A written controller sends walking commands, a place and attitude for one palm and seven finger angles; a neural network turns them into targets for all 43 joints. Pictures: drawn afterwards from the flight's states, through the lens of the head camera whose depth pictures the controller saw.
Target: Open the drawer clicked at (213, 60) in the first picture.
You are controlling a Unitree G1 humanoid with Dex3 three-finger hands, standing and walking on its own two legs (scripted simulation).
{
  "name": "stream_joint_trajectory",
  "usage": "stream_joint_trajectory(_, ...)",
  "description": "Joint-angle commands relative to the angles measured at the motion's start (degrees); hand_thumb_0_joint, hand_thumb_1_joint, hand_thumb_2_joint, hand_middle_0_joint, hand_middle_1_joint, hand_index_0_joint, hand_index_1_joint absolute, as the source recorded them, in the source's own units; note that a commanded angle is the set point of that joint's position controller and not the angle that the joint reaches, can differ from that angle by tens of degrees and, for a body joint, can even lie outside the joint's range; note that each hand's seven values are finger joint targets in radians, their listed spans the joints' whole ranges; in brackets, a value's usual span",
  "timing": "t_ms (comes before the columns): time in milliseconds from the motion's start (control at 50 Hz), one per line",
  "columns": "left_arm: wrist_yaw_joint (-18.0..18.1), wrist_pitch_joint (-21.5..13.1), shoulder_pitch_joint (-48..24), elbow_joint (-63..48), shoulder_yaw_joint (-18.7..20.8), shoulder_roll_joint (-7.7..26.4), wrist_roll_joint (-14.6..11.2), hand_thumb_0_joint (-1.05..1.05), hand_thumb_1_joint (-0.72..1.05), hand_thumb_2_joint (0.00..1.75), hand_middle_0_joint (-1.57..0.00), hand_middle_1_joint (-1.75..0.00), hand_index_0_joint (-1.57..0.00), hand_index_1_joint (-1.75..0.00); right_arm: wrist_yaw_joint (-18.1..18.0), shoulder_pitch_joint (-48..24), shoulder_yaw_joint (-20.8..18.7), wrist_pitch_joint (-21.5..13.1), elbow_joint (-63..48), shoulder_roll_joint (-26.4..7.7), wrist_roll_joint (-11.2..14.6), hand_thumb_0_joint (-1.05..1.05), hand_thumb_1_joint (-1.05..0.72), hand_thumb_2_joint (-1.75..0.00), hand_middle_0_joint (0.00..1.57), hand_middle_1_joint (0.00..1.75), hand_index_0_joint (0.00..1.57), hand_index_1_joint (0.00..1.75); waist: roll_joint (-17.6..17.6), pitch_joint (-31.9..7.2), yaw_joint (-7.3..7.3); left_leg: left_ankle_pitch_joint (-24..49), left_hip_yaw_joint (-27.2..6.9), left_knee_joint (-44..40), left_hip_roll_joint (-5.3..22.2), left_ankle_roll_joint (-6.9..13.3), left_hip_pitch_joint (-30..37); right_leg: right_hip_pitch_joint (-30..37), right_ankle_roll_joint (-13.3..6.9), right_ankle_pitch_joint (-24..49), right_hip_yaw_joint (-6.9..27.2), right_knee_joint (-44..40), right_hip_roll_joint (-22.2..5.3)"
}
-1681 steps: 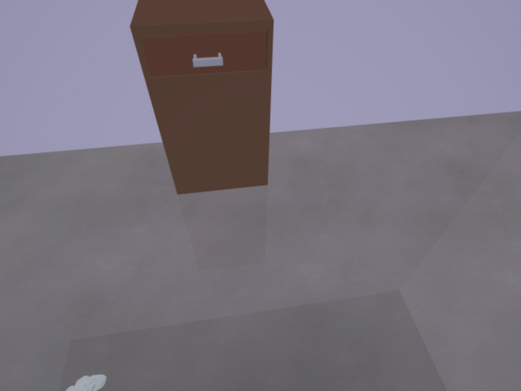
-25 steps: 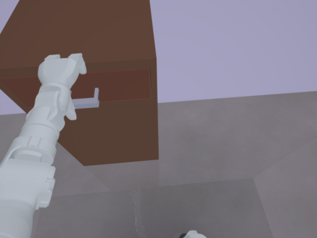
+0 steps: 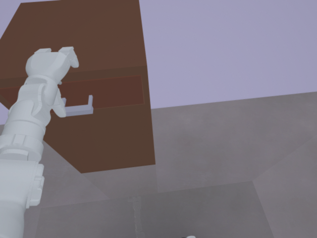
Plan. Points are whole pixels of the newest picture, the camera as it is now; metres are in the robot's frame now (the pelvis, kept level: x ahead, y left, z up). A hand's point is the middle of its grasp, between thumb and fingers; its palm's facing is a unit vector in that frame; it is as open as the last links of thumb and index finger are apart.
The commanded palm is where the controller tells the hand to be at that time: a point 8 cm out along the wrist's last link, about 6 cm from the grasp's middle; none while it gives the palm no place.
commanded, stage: draw the hand back to the body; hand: left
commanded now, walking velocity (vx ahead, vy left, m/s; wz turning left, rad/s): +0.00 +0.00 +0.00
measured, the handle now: (76, 105) +0.52 +0.26 -0.03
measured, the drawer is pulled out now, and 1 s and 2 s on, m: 0.00 0.00 0.00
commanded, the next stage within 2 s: step back with the hand held close in 1.52 s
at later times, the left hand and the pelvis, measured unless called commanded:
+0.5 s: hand (30, 126) +0.35 +0.27 +0.11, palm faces +0.02 -0.02 -1.00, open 13.9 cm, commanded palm +0.31 +0.27 +0.18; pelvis +0.00 +0.01 +0.01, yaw +2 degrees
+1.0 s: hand (5, 167) +0.24 +0.24 +0.17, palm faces +0.40 -0.86 -0.32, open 11.5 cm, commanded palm +0.18 +0.28 +0.19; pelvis +0.01 +0.00 +0.02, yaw +2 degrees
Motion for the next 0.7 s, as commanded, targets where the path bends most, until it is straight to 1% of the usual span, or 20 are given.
stream_joint_trajectory(0,6.2,0.4,-20.5,-16.6,5.8,16.0,-0.9,0.00,-0.50,0.30,-0.30,-1.20,-0.30,-1.20,0.7,1.8,-2.5,-2.0,-5.6,-7.1,0.2,0.00,-0.90,-0.90,0.20,0.30,0.20,0.30,1.0,-25.4,2.98,26.0,1.5,-1.9,-3.0,2.3,6.1,21.7,-1.1,22.3,-1.7,-0.7,1.4)
stream_joint_trajectory(20,7.0,1.1,-18.3,-18.5,7.3,17.4,-0.7,0.00,-0.50,0.30,-0.30,-1.20,-0.30,-1.20,0.8,1.2,-2.7,-2.2,-5.8,-7.1,0.2,0.00,-0.90,-0.90,0.20,0.30,0.20,0.30,2.2,-27.1,3.97,27.6,1.6,-2.1,-3.0,2.3,7.1,22.8,-1.2,22.9,-1.7,-0.6,1.4)
stream_joint_trajectory(60,7.6,3.0,-16.1,-22.4,7.0,16.6,-1.2,0.00,-0.50,0.30,-0.30,-1.20,-0.30,-1.20,1.2,-0.1,-2.8,-2.1,-6.3,-7.3,0.4,0.00,-0.90,-0.90,0.20,0.30,0.20,0.30,1.8,-28.1,3.90,29.8,1.6,-2.5,-3.0,2.2,8.4,24.6,-1.2,24.5,-1.8,-1.0,1.5)
stream_joint_trajectory(120,7.3,5.8,-9.6,-27.7,6.5,15.1,-2.3,0.00,-0.50,0.30,-0.30,-1.20,-0.30,-1.20,1.5,-2.8,-2.7,-2.4,-7.1,-7.2,0.9,0.00,-0.90,-0.90,0.20,0.30,0.20,0.30,1.2,-26.3,4.88,32.5,1.2,-3.6,-2.7,2.4,10.4,25.8,-1.1,25.3,-2.4,-1.8,1.5)
stream_joint_trajectory(160,6.1,7.4,-7.6,-31.9,4.0,12.3,-3.1,0.00,-0.50,0.30,-0.30,-1.20,-0.30,-1.20,1.5,-4.5,-2.5,-2.3,-7.6,-7.2,1.2,0.00,-0.90,-0.90,0.20,0.30,0.20,0.30,1.0,-25.0,4.22,33.9,0.9,-4.4,-2.5,2.2,12.6,25.5,-1.0,24.6,-2.7,-2.9,1.5)
stream_joint_trajectory(220,3.9,9.4,-0.5,-33.8,3.7,11.5,-3.9,0.00,-0.50,0.30,-0.30,-1.20,-0.30,-1.20,1.1,-7.7,-1.7,-2.4,-8.3,-6.9,1.3,0.00,-0.90,-0.90,0.20,0.30,0.20,0.30,-1.3,-20.4,5.60,31.3,0.7,-6.0,-2.6,2.3,12.6,25.6,-1.0,21.8,-3.2,-4.0,1.4)
stream_joint_trajectory(260,2.2,9.6,-0.4,-36.7,2.2,10.3,-4.6,0.00,-0.50,0.30,-0.30,-1.20,-0.30,-1.20,0.8,-9.6,-1.2,-2.2,-8.9,-6.9,1.5,0.00,-0.90,-0.90,0.20,0.30,0.20,0.30,-1.1,-17.5,5.13,28.1,0.5,-7.2,-2.7,2.2,13.3,25.0,-1.2,19.2,-3.1,-5.2,1.3)
stream_joint_trajectory(300,1.3,9.1,3.8,-39.4,3.5,11.0,-4.8,0.00,-0.50,0.30,-0.30,-1.20,-0.30,-1.20,0.3,-11.3,-0.7,-2.4,-9.6,-6.3,1.4,0.00,-0.90,-0.90,0.20,0.30,0.20,0.30,-1.7,-17.0,6.69,26.9,0.3,-8.0,-3.1,2.1,13.4,26.2,-1.3,18.2,-3.2,-5.3,1.2)
stream_joint_trajectory(320,0.7,9.1,4.9,-39.9,2.0,9.2,-4.9,0.00,-0.50,0.30,-0.30,-1.20,-0.30,-1.20,0.1,-12.4,-0.3,-2.6,-9.9,-5.9,1.4,0.00,-0.90,-0.90,0.20,0.30,0.20,0.30,-2.1,-15.5,6.47,26.6,0.5,-8.2,-3.1,2.2,13.7,25.7,-1.2,18.0,-3.3,-5.7,1.0)
stream_joint_trajectory(360,0.2,8.3,5.8,-43.6,2.9,10.0,-5.2,0.00,-0.50,0.30,-0.30,-1.20,-0.30,-1.20,0.0,-13.4,-0.2,-2.6,-10.2,-5.9,1.3,0.00,-0.90,-0.90,0.20,0.30,0.20,0.30,-0.6,-15.6,6.83,27.4,0.0,-8.6,-3.1,1.7,15.0,26.0,-1.4,17.1,-3.2,-6.0,1.1)
stream_joint_trajectory(380,0.0,8.1,7.3,-44.2,1.7,8.3,-5.4,0.00,-0.50,0.30,-0.30,-1.20,-0.30,-1.20,-0.1,-14.1,0.0,-2.9,-10.3,-5.3,1.2,0.00,-0.90,-0.90,0.20,0.30,0.20,0.30,-0.8,-14.3,6.95,27.1,0.2,-8.7,-3.1,1.7,15.4,25.4,-1.3,16.8,-3.4,-6.2,0.9)
stream_joint_trajectory(460,-0.2,7.4,11.3,-50.2,3.3,8.7,-5.9,0.00,-0.50,0.30,-0.30,-1.20,-0.30,-1.20,-0.3,-16.3,0.4,-3.4,-10.8,-4.9,0.7,0.00,-0.90,-0.90,0.20,0.30,0.20,0.30,-0.7,-14.5,7.76,28.8,-0.1,-9.1,-3.3,1.1,16.8,27.2,-1.4,17.6,-3.5,-6.8,0.8)
stream_joint_trajectory(500,-0.1,7.3,15.4,-53.2,4.3,9.1,-6.2,0.00,-0.50,0.30,-0.30,-1.20,-0.30,-1.20,-0.1,-17.4,0.6,-3.7,-11.0,-4.4,0.5,0.00,-0.90,-0.90,0.20,0.30,0.20,0.30,0.8,-13.9,8.70,30.2,-0.1,-9.4,-3.3,0.9,17.7,27.9,-1.5,18.5,-3.5,-7.0,0.9)
stream_joint_trajectory(520,0.1,4.8,11.1,-54.6,3.8,-10.5,-47.1,0.00,-0.47,0.32,-0.30,-1.18,-0.30,-1.18,-0.3,-13.9,2.2,-5.4,-15.3,0.3,2.5,0.00,-0.90,-0.90,0.20,0.30,0.20,0.30,-5.0,-7.9,2.72,25.4,0.8,-9.6,-1.4,2.3,23.8,28.0,-1.2,17.4,-5.3,-9.3,1.1)
stream_joint_trajectory(540,0.5,2.8,11.4,-59.1,5.3,-5.7,-50.8,0.00,-0.43,0.33,-0.29,-1.15,-0.29,-1.15,-0.6,-16.6,3.0,-7.0,-14.9,-1.3,1.9,0.00,-0.90,-0.90,0.20,0.30,0.20,0.30,-6.3,-9.8,4.21,23.5,0.1,-10.0,-1.1,2.6,25.0,29.7,-0.8,16.5,-4.1,-9.2,0.9)
stream_joint_trajectory(560,0.8,1.6,17.6,-59.3,11.3,-3.3,-56.0,0.00,-0.40,0.34,-0.29,-1.13,-0.29,-1.13,-1.7,-17.0,3.4,-7.8,-14.7,-2.0,1.2,0.00,-0.90,-0.90,0.20,0.30,0.20,0.30,-8.6,-9.3,5.33,23.0,0.0,-11.1,-0.9,2.5,24.3,31.1,-0.7,15.8,-4.4,-9.8,1.0)
stream_joint_trajectory(580,1.2,1.1,21.8,-60.2,14.7,-1.0,-58.3,0.00,-0.36,0.36,-0.29,-1.11,-0.29,-1.11,-2.2,-16.2,3.6,-8.1,-13.8,-2.7,0.6,0.00,-0.90,-0.90,0.20,0.30,0.20,0.30,-3.8,-10.2,6.22,24.8,0.6,-11.6,-1.4,1.9,24.4,33.1,-0.6,17.8,-4.2,-10.0,0.9)
stream_joint_trajectory(620,1.6,-0.4,23.2,-66.2,16.8,-1.3,-60.4,0.00,-0.29,0.39,-0.29,-1.07,-0.29,-1.07,-2.1,-15.8,3.9,-9.7,-13.2,-2.3,-0.2,0.00,-0.90,-0.90,0.20,0.30,0.20,0.30,2.0,-10.4,6.54,28.5,0.5,-12.4,-1.3,0.6,24.8,34.8,-0.8,20.7,-4.3,-10.3,0.2)
stream_joint_trajectory(660,1.7,-0.7,31.3,-65.7,17.5,-3.4,-61.8,0.00,-0.22,0.42,-0.28,-1.02,-0.28,-1.02,-2.0,-15.8,4.2,-10.8,-12.5,-2.2,-0.5,0.00,-0.90,-0.90,0.20,0.30,0.20,0.30,2.2,-6.4,7.15,29.3,0.6,-13.3,-1.1,0.0,23.1,34.8,-0.9,21.0,-4.8,-11.4,0.4)
stream_joint_trajectory(680,1.6,-1.5,31.0,-69.3,17.1,-4.0,-62.0,0.00,-0.18,0.43,-0.28,-1.00,-0.28,-1.00,-1.8,-15.8,4.3,-11.5,-12.7,-1.8,-0.6,0.00,-0.90,-0.90,0.20,0.30,0.20,0.30,3.8,-5.4,6.99,28.8,0.7,-14.0,-0.9,-0.2,23.0,34.6,-0.9,20.8,-4.6,-11.6,0.1)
